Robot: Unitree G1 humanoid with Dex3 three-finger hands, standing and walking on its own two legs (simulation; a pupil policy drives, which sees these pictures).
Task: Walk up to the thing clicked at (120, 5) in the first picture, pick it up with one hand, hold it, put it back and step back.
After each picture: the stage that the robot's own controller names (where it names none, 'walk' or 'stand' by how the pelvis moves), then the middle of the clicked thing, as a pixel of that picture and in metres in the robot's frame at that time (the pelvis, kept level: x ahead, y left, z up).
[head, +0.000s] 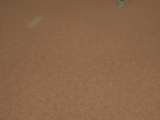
stand; (121, 2) +2.24 -0.61 -0.72
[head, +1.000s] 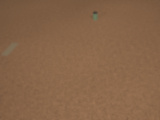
walk; (95, 15) +2.17 -0.05 -0.69
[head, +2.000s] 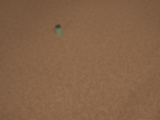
walk; (58, 30) +1.49 +0.33 -0.71
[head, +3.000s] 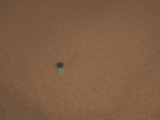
walk; (61, 68) +0.95 +0.29 -0.72
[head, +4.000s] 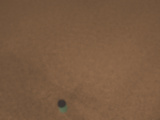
walk; (62, 106) +0.55 +0.23 -0.71
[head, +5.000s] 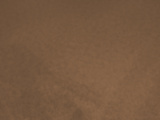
stand; out of the picture +0.32 +0.22 -0.69
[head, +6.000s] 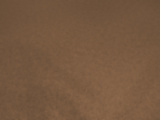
stand; out of the picture +0.29 +0.19 -0.72
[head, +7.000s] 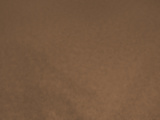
stand; out of the picture +0.29 +0.21 -0.73
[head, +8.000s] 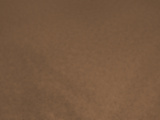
stand; out of the picture +0.28 +0.22 -0.73
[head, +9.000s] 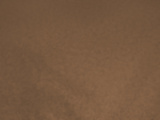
stand; out of the picture +0.27 +0.22 -0.73
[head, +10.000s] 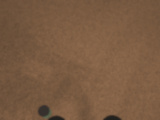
go down; (45, 111) +0.31 +0.22 -0.57
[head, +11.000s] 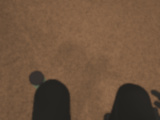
go down; (38, 80) +0.36 +0.24 -0.32
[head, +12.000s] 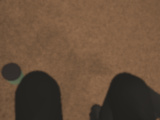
close in; (13, 74) +0.34 +0.26 -0.26
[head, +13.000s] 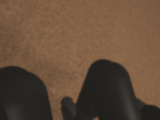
close; out of the picture +0.33 +0.28 -0.21
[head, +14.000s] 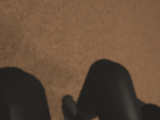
close; out of the picture +0.33 +0.29 -0.21
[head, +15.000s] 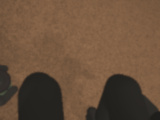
lift; out of the picture +0.28 +0.28 -0.11
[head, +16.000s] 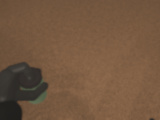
lift; (33, 86) +0.32 +0.18 +0.03
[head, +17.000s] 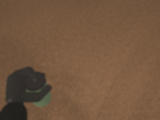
hold; (38, 89) +0.32 +0.17 +0.01
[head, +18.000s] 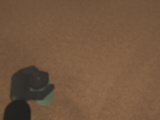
hold; (41, 88) +0.33 +0.17 +0.00
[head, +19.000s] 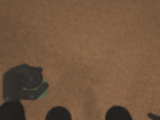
crouch; (35, 84) +0.34 +0.18 -0.06
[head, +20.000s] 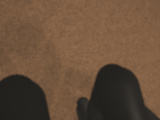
lower; out of the picture +0.35 +0.28 -0.20
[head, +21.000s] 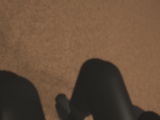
lower; out of the picture +0.36 +0.30 -0.22
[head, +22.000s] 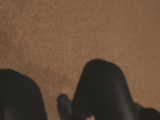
lower; out of the picture +0.35 +0.30 -0.22
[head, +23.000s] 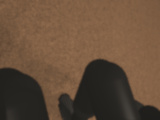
lower; out of the picture +0.34 +0.30 -0.22
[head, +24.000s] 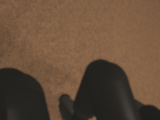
loosen; out of the picture +0.34 +0.30 -0.22
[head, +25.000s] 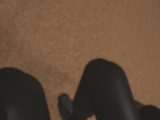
withdraw; out of the picture +0.33 +0.27 -0.22
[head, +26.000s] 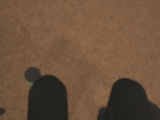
walk; (33, 77) +0.36 +0.23 -0.31
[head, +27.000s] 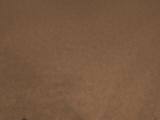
stand; out of the picture +0.29 +0.19 -0.66
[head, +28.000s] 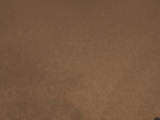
stand; out of the picture +0.30 +0.20 -0.67
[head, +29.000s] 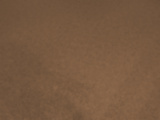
stand; out of the picture +0.30 +0.19 -0.69
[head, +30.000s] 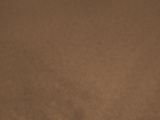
walk; out of the picture +0.32 +0.19 -0.72
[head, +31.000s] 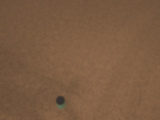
walk; (60, 102) +0.48 +0.15 -0.71
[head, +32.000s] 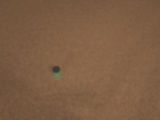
walk; (57, 72) +0.76 +0.27 -0.69
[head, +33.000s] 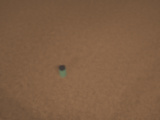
stand; (62, 71) +0.95 +0.22 -0.71
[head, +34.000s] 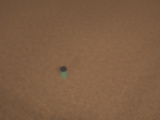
stand; (64, 72) +0.94 +0.22 -0.73
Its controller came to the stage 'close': yes
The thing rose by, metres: 0.71
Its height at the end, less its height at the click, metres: +0.00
